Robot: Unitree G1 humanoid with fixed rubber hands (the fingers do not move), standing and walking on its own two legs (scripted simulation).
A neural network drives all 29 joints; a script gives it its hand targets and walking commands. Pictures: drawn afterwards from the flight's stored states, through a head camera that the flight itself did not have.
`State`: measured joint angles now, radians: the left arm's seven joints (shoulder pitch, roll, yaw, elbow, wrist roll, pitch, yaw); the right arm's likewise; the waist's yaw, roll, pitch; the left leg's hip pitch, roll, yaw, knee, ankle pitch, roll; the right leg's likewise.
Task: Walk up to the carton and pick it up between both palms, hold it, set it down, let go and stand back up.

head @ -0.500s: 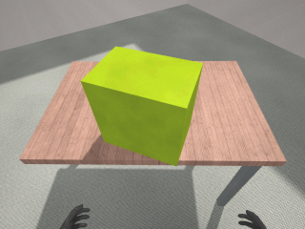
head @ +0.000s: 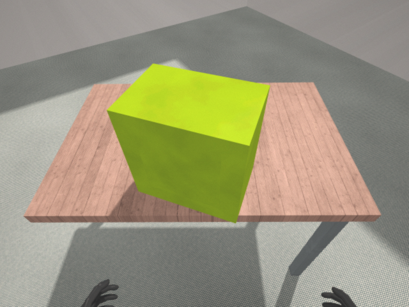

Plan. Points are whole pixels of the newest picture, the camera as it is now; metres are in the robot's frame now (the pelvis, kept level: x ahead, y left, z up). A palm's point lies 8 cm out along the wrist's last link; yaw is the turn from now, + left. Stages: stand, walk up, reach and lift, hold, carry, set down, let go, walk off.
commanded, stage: walk up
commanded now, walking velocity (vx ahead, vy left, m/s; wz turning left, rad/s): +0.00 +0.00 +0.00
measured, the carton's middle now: (195, 145) +0.47 +0.06 +0.03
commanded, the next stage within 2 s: none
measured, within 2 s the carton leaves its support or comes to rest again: neither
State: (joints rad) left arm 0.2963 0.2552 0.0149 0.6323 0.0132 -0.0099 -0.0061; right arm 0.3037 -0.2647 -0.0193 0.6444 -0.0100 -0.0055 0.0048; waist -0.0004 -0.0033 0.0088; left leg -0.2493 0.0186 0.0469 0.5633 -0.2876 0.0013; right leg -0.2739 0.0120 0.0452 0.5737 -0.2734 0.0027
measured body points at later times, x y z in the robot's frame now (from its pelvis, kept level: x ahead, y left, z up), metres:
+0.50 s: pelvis -0.08 +0.08 -0.02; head -0.06 +0.10 +0.43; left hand +0.06 +0.37 -0.12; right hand +0.05 -0.19 -0.10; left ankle -0.05 +0.20 -0.73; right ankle -0.02 -0.10 -0.69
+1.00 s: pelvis -0.12 +0.06 +0.00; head -0.12 +0.05 +0.45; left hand -0.03 +0.32 -0.11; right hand -0.04 -0.22 -0.11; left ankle -0.09 +0.18 -0.73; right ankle -0.12 -0.06 -0.73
